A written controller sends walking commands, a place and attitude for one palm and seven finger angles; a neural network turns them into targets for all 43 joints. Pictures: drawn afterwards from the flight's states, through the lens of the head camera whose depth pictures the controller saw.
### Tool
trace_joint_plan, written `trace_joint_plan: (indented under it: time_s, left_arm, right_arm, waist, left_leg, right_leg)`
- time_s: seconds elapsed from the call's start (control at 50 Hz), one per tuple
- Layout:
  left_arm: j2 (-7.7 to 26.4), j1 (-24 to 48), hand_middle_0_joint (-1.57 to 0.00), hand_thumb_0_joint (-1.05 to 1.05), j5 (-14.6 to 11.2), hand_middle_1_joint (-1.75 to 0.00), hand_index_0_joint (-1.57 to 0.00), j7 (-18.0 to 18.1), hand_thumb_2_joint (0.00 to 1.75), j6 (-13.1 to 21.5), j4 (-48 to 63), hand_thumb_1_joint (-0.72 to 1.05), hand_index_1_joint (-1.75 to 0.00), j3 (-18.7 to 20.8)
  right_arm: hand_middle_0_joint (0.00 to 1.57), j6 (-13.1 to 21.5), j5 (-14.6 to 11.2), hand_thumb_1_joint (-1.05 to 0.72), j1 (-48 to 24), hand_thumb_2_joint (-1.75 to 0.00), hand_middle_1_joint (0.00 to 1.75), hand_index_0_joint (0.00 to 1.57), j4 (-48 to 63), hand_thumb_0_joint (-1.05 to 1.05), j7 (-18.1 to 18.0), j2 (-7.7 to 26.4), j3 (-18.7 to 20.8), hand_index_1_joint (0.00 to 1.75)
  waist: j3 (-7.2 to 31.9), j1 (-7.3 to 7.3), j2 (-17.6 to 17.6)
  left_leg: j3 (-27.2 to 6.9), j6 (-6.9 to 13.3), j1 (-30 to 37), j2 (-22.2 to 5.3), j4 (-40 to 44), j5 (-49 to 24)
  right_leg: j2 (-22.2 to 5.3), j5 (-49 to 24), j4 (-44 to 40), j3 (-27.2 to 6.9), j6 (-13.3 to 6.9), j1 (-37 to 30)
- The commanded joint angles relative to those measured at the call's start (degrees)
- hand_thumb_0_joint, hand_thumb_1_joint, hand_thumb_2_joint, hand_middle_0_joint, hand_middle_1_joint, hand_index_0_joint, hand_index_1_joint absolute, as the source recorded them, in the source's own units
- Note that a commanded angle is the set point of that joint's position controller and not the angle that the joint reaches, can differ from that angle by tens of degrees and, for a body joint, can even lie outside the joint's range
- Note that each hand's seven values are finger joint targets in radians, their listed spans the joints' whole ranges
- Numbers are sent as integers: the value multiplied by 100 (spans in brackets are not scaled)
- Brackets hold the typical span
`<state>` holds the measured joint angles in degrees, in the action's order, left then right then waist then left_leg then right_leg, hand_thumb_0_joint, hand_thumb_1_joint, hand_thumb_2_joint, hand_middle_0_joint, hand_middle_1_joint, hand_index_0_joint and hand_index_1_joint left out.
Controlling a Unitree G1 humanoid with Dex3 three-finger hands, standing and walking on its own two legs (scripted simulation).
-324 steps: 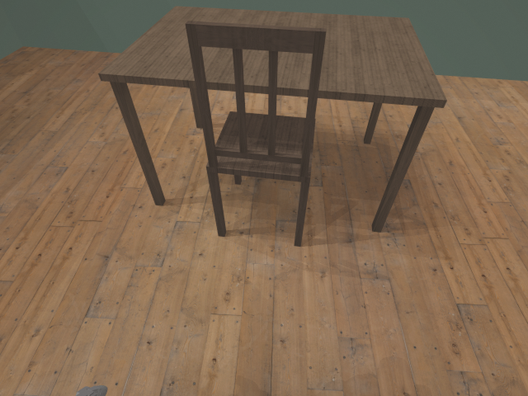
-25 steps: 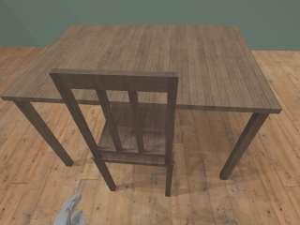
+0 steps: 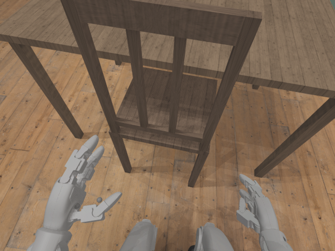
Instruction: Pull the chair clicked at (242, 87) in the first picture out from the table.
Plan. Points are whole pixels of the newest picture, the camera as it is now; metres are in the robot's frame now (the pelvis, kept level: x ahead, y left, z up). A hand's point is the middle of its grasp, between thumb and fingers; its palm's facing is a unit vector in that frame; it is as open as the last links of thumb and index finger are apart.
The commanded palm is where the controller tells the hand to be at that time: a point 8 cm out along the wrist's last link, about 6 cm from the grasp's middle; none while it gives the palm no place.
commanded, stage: raise the hand toward the chair's back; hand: left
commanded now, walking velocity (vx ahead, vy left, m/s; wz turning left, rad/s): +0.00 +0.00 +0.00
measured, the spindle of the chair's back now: (139, 88) +0.51 +0.14 +0.04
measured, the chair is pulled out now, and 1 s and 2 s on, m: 0.00 0.00 0.00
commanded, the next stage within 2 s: aim the fingers beside a spindle in 1.44 s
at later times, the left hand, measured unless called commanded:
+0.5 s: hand (101, 186) +0.24 +0.17 +0.04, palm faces -0.17 -0.98 -0.05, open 15.5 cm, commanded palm +0.22 +0.24 +0.06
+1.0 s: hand (85, 160) +0.28 +0.21 +0.08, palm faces -0.05 -0.99 -0.10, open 16.9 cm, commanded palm +0.25 +0.26 +0.07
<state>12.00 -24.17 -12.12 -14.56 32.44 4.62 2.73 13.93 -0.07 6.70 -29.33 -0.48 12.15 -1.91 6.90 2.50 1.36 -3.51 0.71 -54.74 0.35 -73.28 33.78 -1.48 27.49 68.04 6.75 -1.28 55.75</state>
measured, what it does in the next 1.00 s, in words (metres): stands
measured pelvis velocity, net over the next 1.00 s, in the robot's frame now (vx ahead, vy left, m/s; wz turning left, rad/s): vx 0.03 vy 0.00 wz -0.01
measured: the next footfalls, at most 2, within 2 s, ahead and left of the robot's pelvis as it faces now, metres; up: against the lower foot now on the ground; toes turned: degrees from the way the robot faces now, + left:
none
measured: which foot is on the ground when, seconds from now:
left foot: down 0.00-1.00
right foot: down 0.00-1.00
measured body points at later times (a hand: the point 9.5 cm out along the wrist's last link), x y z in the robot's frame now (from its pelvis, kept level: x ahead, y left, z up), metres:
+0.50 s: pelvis +0.02 +0.01 +0.02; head +0.10 +0.02 +0.46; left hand +0.24 +0.22 +0.05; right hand +0.20 -0.25 -0.05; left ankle +0.02 +0.11 -0.63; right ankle +0.06 -0.12 -0.63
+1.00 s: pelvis +0.03 +0.00 +0.03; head +0.10 +0.01 +0.47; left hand +0.27 +0.26 +0.08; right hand +0.19 -0.25 -0.05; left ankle +0.02 +0.11 -0.63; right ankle +0.06 -0.12 -0.63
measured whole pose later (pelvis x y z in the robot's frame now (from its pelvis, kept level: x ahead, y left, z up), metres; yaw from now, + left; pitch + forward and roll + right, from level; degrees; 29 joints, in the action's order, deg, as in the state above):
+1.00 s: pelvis +0.03 +0.00 +0.03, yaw -1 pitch +15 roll -2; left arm 17.2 -15.1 -16.0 -19.2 21.9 -5.4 14.1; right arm 12.1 -2.0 13.9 -31.1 -2.5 14.2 -1.0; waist 7.4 -1.3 1.4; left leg -2.5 0.7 -47.0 -0.1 -63.5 31.7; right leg -0.8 25.7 59.2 5.6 -1.0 48.7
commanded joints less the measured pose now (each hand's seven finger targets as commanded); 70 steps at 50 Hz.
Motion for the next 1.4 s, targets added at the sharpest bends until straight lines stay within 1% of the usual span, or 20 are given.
trace_joint_plan:
  time_s: [0.0,0.06,0.1,0.16,0.2,0.26,0.3,0.4,0.46,0.54,0.6,0.68,0.76,0.8,0.9,0.96,1.06,1.2,1.28,1.38]
  left_arm:
    - [578,-191,-12,0,123,-18,-12,-447,56,-860,68,11,-18,174]
    - [761,-325,-11,0,-135,-16,-11,-256,53,-1482,959,4,-16,754]
    - [866,-467,-11,0,-285,-16,-11,112,51,-1530,1446,-1,-16,1147]
    - [502,-359,-10,0,-321,-15,-10,572,48,-1085,1653,-8,-15,970]
    - [446,-6,-10,0,-105,-14,-10,650,46,-631,1530,-13,-14,708]
    - [346,195,-9,0,51,-13,-9,366,43,-222,951,-20,-13,256]
    - [347,288,-9,0,54,-12,-9,13,41,-248,649,-24,-12,53]
    - [1348,183,-7,0,-177,-10,-7,-238,36,-664,1191,-36,-10,1148]
    - [1127,44,-7,0,-400,-9,-7,59,33,-730,1612,-43,-9,1338]
    - [777,172,-6,0,-329,-8,-6,279,30,-710,923,-50,-8,1130]
    - [699,441,-6,0,-165,-8,-6,-40,30,-773,169,-50,-8,794]
    - [1176,878,-6,0,-245,-8,-6,-568,30,-887,312,-50,-8,1018]
    - [1517,973,-6,0,-536,-8,-6,-531,30,-778,937,-50,-8,1666]
    - [1555,898,-6,0,-577,-8,-6,-356,30,-674,902,-50,-8,1846]
    - [1133,1117,-6,0,-429,-8,-6,-380,30,-715,-68,-50,-8,1418]
    - [1187,1119,-6,0,-393,-8,-6,-669,30,-929,-325,-50,-8,1274]
    - [1509,1040,-6,0,-600,-8,-6,-716,30,-909,224,-50,-8,1708]
    - [1285,1245,-6,0,-521,-8,-6,-388,30,-458,-164,-50,-8,1615]
    - [1277,1204,-6,0,-433,-8,-6,-625,30,-584,-171,-50,-8,1374]
    - [1425,1254,-6,0,-557,-8,-6,-676,30,-678,140,-50,-8,1570]
  right_arm:
    - [20,137,-242,-90,103,-90,30,20,901,0,-196,1001,479,30]
    - [20,-76,-285,-90,-89,-90,30,20,1245,0,-247,843,482,30]
    - [20,-127,-265,-90,-152,-90,30,20,1276,0,-286,676,465,30]
    - [20,-76,-181,-90,112,-90,30,20,1078,0,-272,521,439,30]
    - [20,15,-117,-90,120,-90,30,20,926,0,-251,587,433,30]
    - [20,138,-96,-90,296,-90,30,20,749,0,-207,795,443,30]
    - [20,192,-163,-90,303,-90,30,20,782,0,-228,930,451,30]
    - [20,189,-244,-90,401,-90,30,20,981,0,-313,1007,536,30]
    - [20,120,-236,-90,420,-90,30,20,984,0,-310,804,519,30]
    - [20,54,-185,-90,412,-90,30,20,834,0,-258,784,500,30]
    - [20,32,-191,-90,411,-90,30,20,840,0,-245,925,473,30]
    - [20,92,-244,-90,520,-90,30,20,973,0,-295,1053,465,30]
    - [20,166,-208,-90,543,-90,30,20,906,0,-327,934,448,30]
    - [20,179,-190,-90,547,-90,30,20,793,0,-308,885,444,30]
    - [20,153,-204,-90,526,-90,30,20,607,0,-270,957,442,30]
    - [20,148,-245,-90,558,-90,30,20,722,0,-279,1076,453,30]
    - [20,219,-228,-90,597,-90,30,20,812,0,-282,1031,477,30]
    - [20,252,-166,-90,560,-90,30,20,584,0,-230,990,452,30]
    - [20,246,-204,-90,578,-90,30,20,668,0,-205,1058,453,30]
    - [20,260,-216,-90,544,-90,30,20,711,0,-242,1030,443,30]
  waist:
    - [1269,-375,-218]
    - [2043,12,-211]
    - [2167,201,-115]
    - [1657,-3,-220]
    - [1302,-210,-153]
    - [921,-546,-14]
    - [800,-640,-21]
    - [1855,-223,394]
    - [1904,-124,511]
    - [1194,-369,200]
    - [757,-569,-89]
    - [1308,-484,62]
    - [1943,-285,297]
    - [1940,-244,328]
    - [1086,-486,192]
    - [1132,-464,203]
    - [1771,-315,14]
    - [1137,-425,119]
    - [1329,-416,421]
    - [1459,-403,273]
  left_leg:
    - [-88,63,580,30,1596,-798]
    - [20,30,898,101,1881,-1391]
    - [9,-22,1101,78,1961,-1898]
    - [20,-70,1064,2,1913,-2135]
    - [-5,-29,862,-32,1753,-1941]
    - [-42,-24,747,-33,1594,-1259]
    - [-68,14,687,-18,1611,-929]
    - [0,6,1257,30,1833,-1680]
    - [26,-59,1600,26,1934,-2456]
    - [37,-63,1279,19,1822,-2277]
    - [90,18,901,39,1721,-1671]
    - [129,43,1132,67,1790,-1636]
    - [114,30,1556,52,1841,-2468]
    - [89,-8,1592,30,1854,-2687]
    - [94,-12,1307,18,1910,-2185]
    - [120,0,1295,49,2033,-1926]
    - [125,25,1541,53,2086,-2439]
    - [140,12,1231,37,2037,-1908]
    - [142,9,1399,45,2104,-1952]
    - [111,33,1502,27,2139,-2062]
  right_leg:
    - [179,-12,-1192,-369,-25,-1011]
    - [120,-554,-1203,-321,-2,-1845]
    - [153,-952,-1137,-250,-29,-2088]
    - [163,-1134,-1146,-192,-33,-1796]
    - [159,-869,-1085,-200,-37,-1320]
    - [134,-194,-1116,-223,-33,-691]
    - [134,25,-1184,-256,-42,-575]
    - [132,-603,-1295,-340,-68,-1562]
    - [154,-1294,-1324,-245,-57,-1899]
    - [163,-1314,-1370,-190,-22,-1567]
    - [147,-865,-1525,-307,-9,-1306]
    - [121,-836,-1660,-450,-13,-1653]
    - [130,-1692,-1593,-438,-19,-2271]
    - [163,-1860,-1532,-382,-28,-2273]
    - [160,-1332,-1603,-289,-12,-1687]
    - [141,-1102,-1725,-338,-16,-1763]
    - [146,-1636,-1755,-379,15,-2350]
    - [157,-1008,-1723,-366,2,-1826]
    - [136,-1067,-1740,-371,-27,-1882]
    - [166,-1181,-1788,-349,4,-2044]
